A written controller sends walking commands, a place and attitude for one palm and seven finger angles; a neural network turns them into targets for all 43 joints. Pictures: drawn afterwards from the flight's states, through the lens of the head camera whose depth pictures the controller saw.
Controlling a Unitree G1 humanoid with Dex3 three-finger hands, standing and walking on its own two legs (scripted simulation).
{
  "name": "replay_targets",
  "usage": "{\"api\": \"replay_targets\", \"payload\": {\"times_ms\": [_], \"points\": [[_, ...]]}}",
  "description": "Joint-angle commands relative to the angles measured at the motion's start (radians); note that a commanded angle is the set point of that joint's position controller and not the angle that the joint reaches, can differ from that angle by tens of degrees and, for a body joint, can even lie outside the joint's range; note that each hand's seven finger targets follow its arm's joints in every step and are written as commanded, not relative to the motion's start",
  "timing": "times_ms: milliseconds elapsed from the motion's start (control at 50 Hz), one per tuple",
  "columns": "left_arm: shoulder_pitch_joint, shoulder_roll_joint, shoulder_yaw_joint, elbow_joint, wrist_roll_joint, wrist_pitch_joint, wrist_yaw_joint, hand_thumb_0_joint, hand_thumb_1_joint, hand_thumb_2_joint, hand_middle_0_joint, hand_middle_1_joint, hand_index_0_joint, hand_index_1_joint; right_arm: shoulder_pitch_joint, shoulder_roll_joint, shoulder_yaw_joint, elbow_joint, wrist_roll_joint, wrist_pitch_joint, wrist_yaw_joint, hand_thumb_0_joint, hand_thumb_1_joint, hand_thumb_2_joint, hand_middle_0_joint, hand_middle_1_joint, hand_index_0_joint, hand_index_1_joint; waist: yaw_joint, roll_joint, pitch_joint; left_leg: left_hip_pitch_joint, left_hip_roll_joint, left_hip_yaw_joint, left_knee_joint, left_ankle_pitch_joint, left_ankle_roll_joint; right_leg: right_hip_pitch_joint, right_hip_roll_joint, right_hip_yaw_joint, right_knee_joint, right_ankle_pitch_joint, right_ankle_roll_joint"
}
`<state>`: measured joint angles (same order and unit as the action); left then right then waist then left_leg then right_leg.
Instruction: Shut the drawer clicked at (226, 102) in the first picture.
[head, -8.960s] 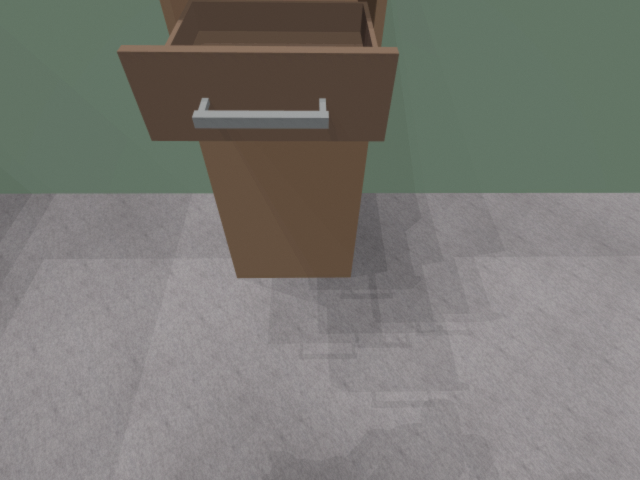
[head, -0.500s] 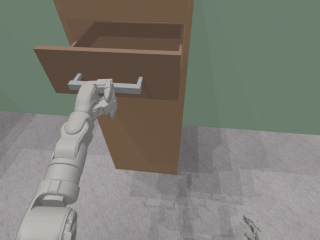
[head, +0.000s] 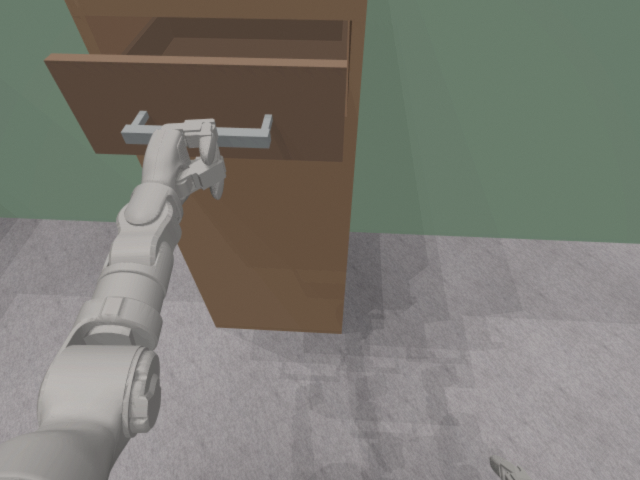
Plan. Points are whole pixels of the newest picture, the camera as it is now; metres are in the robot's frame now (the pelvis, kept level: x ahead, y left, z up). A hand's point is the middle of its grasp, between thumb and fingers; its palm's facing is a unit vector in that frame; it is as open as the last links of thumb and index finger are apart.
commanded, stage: push the drawer shut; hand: left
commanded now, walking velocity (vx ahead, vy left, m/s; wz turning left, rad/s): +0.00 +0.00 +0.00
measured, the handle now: (200, 127) +0.52 +0.18 +0.17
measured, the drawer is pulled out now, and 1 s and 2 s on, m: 0.13 0.03 0.00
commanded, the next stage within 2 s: pull the fist back off the drawer in 1.54 s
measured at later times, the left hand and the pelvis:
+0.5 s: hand (225, 141) +0.50 +0.14 +0.17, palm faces -0.03 -1.00 -0.01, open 3.0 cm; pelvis +0.01 +0.00 +0.00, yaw +0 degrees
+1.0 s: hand (236, 115) +0.55 +0.14 +0.17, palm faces -0.02 -1.00 -0.01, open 3.2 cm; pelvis +0.02 +0.01 -0.01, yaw -1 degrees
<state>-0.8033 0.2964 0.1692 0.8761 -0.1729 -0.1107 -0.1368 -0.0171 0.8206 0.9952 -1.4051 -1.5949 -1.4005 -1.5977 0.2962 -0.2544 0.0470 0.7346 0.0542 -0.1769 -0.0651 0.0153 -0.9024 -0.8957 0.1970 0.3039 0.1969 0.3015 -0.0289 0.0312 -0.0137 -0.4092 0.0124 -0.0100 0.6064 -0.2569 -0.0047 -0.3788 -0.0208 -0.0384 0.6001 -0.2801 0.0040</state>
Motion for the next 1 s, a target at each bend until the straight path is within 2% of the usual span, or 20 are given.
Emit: {"api": "replay_targets", "payload": {"times_ms": [0,60,100,180,200,240,280,320,360,420,540,620,740,760,800,860,900,920,940,980], "points": [[-0.643,0.186,0.058,-0.174,-0.012,-0.077,-0.005,0.0,0.9,0.9,-1.4,-1.6,-1.4,-1.6,0.029,-0.137,-0.053,-0.108,0.003,-0.034,-0.007,0.0,-0.9,-0.9,0.2,0.3,0.2,0.3,-0.07,-0.034,-0.301,0.167,-0.011,-0.001,-0.087,0.001,0.031,0.007,0.039,0.015,-0.113,0.06,-0.016],[-0.65,0.225,0.093,-0.162,-0.009,-0.089,-0.011,0.0,0.9,0.9,-1.4,-1.6,-1.4,-1.6,0.049,-0.142,-0.056,-0.111,0.0,-0.03,-0.003,0.0,-0.9,-0.9,0.2,0.3,0.2,0.3,-0.066,-0.039,-0.332,0.169,-0.012,0.0,-0.078,0.044,0.033,0.028,0.041,0.016,-0.105,0.104,-0.017],[-0.676,0.198,0.073,-0.188,-0.005,-0.1,-0.018,0.0,0.9,0.9,-1.4,-1.6,-1.4,-1.6,0.056,-0.138,-0.06,-0.113,-0.002,-0.029,0.0,0.0,-0.9,-0.9,0.2,0.3,0.2,0.3,-0.073,0.014,-0.366,0.21,-0.012,0.002,-0.071,0.077,0.029,0.016,0.043,0.014,-0.098,0.137,-0.019],[-0.67,0.214,0.088,-0.116,-0.007,-0.102,-0.02,0.0,0.9,0.9,-1.4,-1.6,-1.4,-1.6,0.079,-0.146,-0.062,-0.102,-0.004,-0.019,0.001,0.0,-0.9,-0.9,0.2,0.3,0.2,0.3,-0.083,-0.046,-0.312,0.167,-0.009,0.001,-0.072,0.054,0.033,-0.001,0.048,0.013,-0.106,0.119,-0.015],[-0.692,0.193,0.066,-0.117,-0.007,-0.101,-0.022,0.0,0.9,0.9,-1.4,-1.6,-1.4,-1.6,0.078,-0.145,-0.061,-0.105,-0.003,-0.018,0.002,0.0,-0.9,-0.9,0.2,0.3,0.2,0.3,-0.092,-0.024,-0.307,0.162,-0.011,0.006,-0.073,0.03,0.033,-0.014,0.048,0.017,-0.111,0.098,-0.013],[-0.715,0.228,0.087,-0.108,0.005,-0.11,-0.015,0.0,0.9,0.9,-1.4,-1.6,-1.4,-1.6,0.087,-0.149,-0.064,-0.099,-0.005,-0.015,0.001,0.0,-0.9,-0.9,0.2,0.3,0.2,0.3,-0.09,-0.001,-0.315,0.168,-0.01,0.001,-0.072,0.032,0.032,-0.022,0.048,0.014,-0.108,0.092,-0.016],[-0.734,0.207,0.07,-0.09,0.005,-0.108,-0.015,0.0,0.9,0.9,-1.4,-1.6,-1.4,-1.6,0.098,-0.148,-0.063,-0.095,-0.006,-0.013,0.003,0.0,-0.9,-0.9,0.2,0.3,0.2,0.3,-0.101,-0.011,-0.317,0.16,-0.011,0.004,-0.068,0.029,0.032,-0.027,0.048,0.016,-0.109,0.094,-0.013],[-0.748,0.227,0.079,-0.061,0.012,-0.113,-0.012,0.0,0.9,0.9,-1.4,-1.6,-1.4,-1.6,0.112,-0.154,-0.064,-0.088,-0.009,-0.01,0.0,0.0,-0.9,-0.9,0.2,0.3,0.2,0.3,-0.109,-0.028,-0.316,0.152,-0.011,-0.001,-0.064,0.025,0.034,-0.034,0.05,0.015,-0.109,0.085,-0.014],[-0.795,0.202,0.053,-0.064,0.017,-0.12,-0.013,0.0,0.9,0.9,-1.4,-1.6,-1.4,-1.6,0.12,-0.153,-0.065,-0.081,-0.009,-0.012,0.003,0.0,-0.9,-0.9,0.2,0.3,0.2,0.3,-0.125,0.01,-0.321,0.17,-0.009,-0.006,-0.065,0.019,0.03,-0.064,0.05,0.012,-0.107,0.079,-0.013],[-0.809,0.238,0.076,-0.017,0.022,-0.122,-0.009,0.0,0.9,0.9,-1.4,-1.6,-1.4,-1.6,0.143,-0.161,-0.066,-0.073,-0.014,-0.009,0.0,0.0,-0.9,-0.9,0.2,0.3,0.2,0.3,-0.135,-0.026,-0.33,0.151,-0.008,-0.008,-0.056,0.019,0.034,-0.063,0.052,0.015,-0.104,0.08,-0.011],[-0.865,0.23,0.058,0.045,0.033,-0.128,-0.008,0.0,0.9,0.9,-1.4,-1.6,-1.4,-1.6,0.172,-0.167,-0.064,-0.062,-0.016,-0.008,0.002,0.0,-0.9,-0.9,0.2,0.3,0.2,0.3,-0.157,0.003,-0.334,0.135,-0.004,-0.012,-0.054,-0.001,0.03,-0.102,0.052,0.017,-0.102,0.062,-0.01],[-0.904,0.312,0.118,0.066,0.047,-0.137,0.002,0.0,0.9,0.9,-1.4,-1.6,-1.4,-1.6,0.206,-0.177,-0.067,-0.054,-0.027,-0.004,0.004,0.0,-0.9,-0.9,0.2,0.3,0.2,0.3,-0.157,0.004,-0.387,0.128,-0.005,-0.011,-0.039,0.04,0.032,-0.082,0.054,0.021,-0.092,0.097,-0.009],[-0.94,0.325,0.119,0.126,0.062,-0.145,-0.009,0.0,0.9,0.9,-1.4,-1.6,-1.4,-1.6,0.237,-0.181,-0.068,-0.049,-0.033,0.013,0.01,0.0,-0.9,-0.9,0.2,0.3,0.2,0.3,-0.182,0.019,-0.386,0.115,-0.001,-0.009,-0.024,0.067,0.032,-0.107,0.056,0.021,-0.085,0.123,-0.006],[-0.953,0.349,0.137,0.119,0.066,-0.149,-0.007,0.0,0.9,0.9,-1.4,-1.6,-1.4,-1.6,0.246,-0.185,-0.072,-0.046,-0.035,0.016,0.011,0.0,-0.9,-0.9,0.2,0.3,0.2,0.3,-0.181,0.03,-0.403,0.123,0.0,-0.01,-0.018,0.077,0.032,-0.111,0.057,0.022,-0.083,0.129,-0.006],[-0.987,0.326,0.113,0.121,0.071,-0.154,-0.009,0.0,0.9,0.9,-1.4,-1.6,-1.4,-1.6,0.257,-0.184,-0.072,-0.041,-0.039,0.019,0.014,0.0,-0.9,-0.9,0.2,0.3,0.2,0.3,-0.192,0.042,-0.404,0.13,0.001,-0.015,-0.016,0.082,0.03,-0.126,0.058,0.018,-0.082,0.127,-0.007],[-0.998,0.372,0.153,0.125,0.08,-0.161,-0.002,0.0,0.9,0.9,-1.4,-1.6,-1.4,-1.6,0.277,-0.191,-0.076,-0.035,-0.048,0.03,0.017,0.0,-0.9,-0.9,0.2,0.3,0.2,0.3,-0.189,0.056,-0.457,0.155,0.002,-0.017,-0.001,0.143,0.029,-0.119,0.06,0.016,-0.068,0.173,-0.008],[-1.004,0.348,0.133,0.162,0.086,-0.155,-0.001,0.0,0.9,0.9,-1.4,-1.6,-1.4,-1.6,0.283,-0.191,-0.076,-0.031,-0.049,0.036,0.021,0.0,-0.9,-0.9,0.2,0.3,0.2,0.3,-0.202,0.046,-0.41,0.133,0.005,-0.018,-0.005,0.111,0.028,-0.145,0.061,0.012,-0.078,0.142,-0.006],[-1.023,0.338,0.129,0.145,0.084,-0.16,0.001,0.0,0.9,0.9,-1.4,-1.6,-1.4,-1.6,0.289,-0.192,-0.077,-0.03,-0.052,0.037,0.021,0.0,-0.9,-0.9,0.2,0.3,0.2,0.3,-0.206,0.052,-0.423,0.147,0.002,-0.019,0.0,0.13,0.031,-0.146,0.062,0.012,-0.075,0.155,-0.009],[-1.023,0.379,0.161,0.158,0.089,-0.161,0.006,0.0,0.9,0.9,-1.4,-1.6,-1.4,-1.6,0.294,-0.196,-0.078,-0.026,-0.055,0.039,0.022,0.0,-0.9,-0.9,0.2,0.3,0.2,0.3,-0.199,0.058,-0.44,0.146,0.003,-0.02,0.002,0.131,0.03,-0.142,0.063,0.013,-0.074,0.155,-0.008],[-1.037,0.389,0.158,0.174,0.099,-0.162,0.008,0.0,0.9,0.9,-1.4,-1.6,-1.4,-1.6,0.304,-0.199,-0.077,-0.025,-0.057,0.046,0.023,0.0,-0.9,-0.9,0.2,0.3,0.2,0.3,-0.209,0.048,-0.432,0.132,0.005,-0.021,0.002,0.124,0.03,-0.148,0.063,0.012,-0.074,0.148,-0.007]]}}
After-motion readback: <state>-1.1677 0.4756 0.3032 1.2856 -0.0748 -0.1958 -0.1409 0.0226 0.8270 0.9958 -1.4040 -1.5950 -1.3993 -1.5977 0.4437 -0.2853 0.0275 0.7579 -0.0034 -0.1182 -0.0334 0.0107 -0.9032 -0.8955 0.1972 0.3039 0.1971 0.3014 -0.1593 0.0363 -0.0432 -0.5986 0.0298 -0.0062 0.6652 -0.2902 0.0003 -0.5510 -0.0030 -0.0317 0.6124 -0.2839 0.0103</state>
